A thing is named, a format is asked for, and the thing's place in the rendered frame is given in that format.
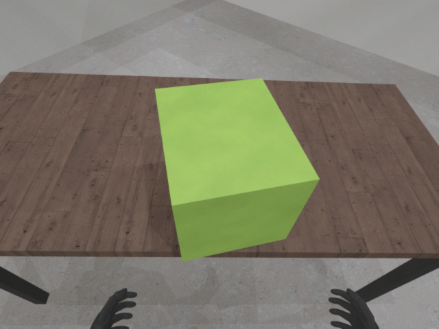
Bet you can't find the carton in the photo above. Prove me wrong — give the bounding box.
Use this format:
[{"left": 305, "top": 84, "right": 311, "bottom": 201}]
[{"left": 155, "top": 78, "right": 320, "bottom": 261}]

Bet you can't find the right robot hand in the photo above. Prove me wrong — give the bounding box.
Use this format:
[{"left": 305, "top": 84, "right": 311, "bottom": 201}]
[{"left": 329, "top": 289, "right": 379, "bottom": 329}]

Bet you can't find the left robot hand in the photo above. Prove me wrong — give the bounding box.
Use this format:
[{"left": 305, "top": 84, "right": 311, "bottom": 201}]
[{"left": 90, "top": 288, "right": 137, "bottom": 329}]

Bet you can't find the table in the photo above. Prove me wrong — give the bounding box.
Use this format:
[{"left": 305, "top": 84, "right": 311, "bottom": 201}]
[{"left": 0, "top": 72, "right": 439, "bottom": 304}]

